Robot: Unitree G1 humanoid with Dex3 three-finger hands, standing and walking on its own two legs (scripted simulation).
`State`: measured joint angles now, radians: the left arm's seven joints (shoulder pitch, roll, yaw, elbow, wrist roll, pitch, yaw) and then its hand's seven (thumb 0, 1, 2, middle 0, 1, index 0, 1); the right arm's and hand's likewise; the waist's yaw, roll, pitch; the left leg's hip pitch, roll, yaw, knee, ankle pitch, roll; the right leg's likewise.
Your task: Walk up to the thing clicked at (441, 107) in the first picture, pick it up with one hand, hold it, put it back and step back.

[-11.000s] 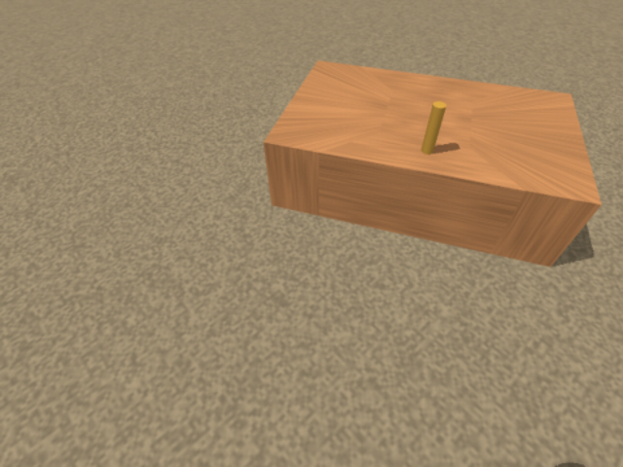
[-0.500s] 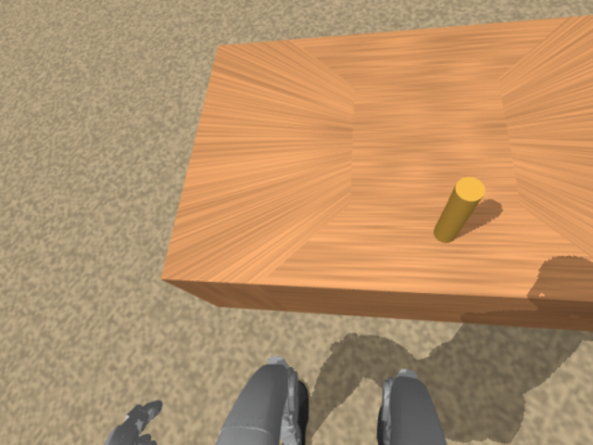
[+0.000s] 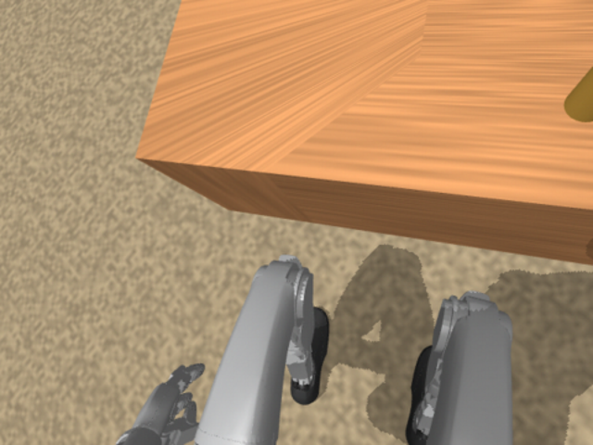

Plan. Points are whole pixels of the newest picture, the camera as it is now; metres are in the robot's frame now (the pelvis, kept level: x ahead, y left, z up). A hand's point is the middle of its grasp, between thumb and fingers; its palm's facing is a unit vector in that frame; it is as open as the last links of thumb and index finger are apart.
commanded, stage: close in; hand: right
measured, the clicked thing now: out of the picture +0.55 -0.25 +0.01
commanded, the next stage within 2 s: rest palm in 0.80 s
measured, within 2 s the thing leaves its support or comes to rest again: neither
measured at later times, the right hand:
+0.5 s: hand out of the picture +0.56 -0.28 -0.01, palm faces +0.22 +0.97 -0.02, open 17.6 cm
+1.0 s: hand out of the picture +0.56 -0.25 -0.02, palm faces +0.23 +0.97 -0.02, open 17.4 cm
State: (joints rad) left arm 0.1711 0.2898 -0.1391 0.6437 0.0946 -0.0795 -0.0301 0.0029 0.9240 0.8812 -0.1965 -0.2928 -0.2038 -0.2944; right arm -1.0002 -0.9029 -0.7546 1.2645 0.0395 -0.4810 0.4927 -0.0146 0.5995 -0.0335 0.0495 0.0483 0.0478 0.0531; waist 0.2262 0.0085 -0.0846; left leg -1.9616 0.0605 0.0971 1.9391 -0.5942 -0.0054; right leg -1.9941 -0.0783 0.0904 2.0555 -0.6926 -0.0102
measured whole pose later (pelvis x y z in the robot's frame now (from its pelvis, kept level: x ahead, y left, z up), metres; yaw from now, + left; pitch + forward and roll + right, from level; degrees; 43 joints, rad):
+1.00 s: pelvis +0.00 +0.01 -0.04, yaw -2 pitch +37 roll +5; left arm 0.21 0.30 -0.06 0.61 0.08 0.05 -0.03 0.00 0.90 0.90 -0.21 -0.30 -0.20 -0.31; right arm -1.06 -0.63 -0.54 1.07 0.00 -0.38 0.16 -0.01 0.54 -0.05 0.06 0.06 0.06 0.06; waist 0.22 -0.02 -0.10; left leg -2.11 0.08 0.07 2.09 -0.62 0.01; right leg -2.13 -0.05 0.08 2.17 -0.70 0.00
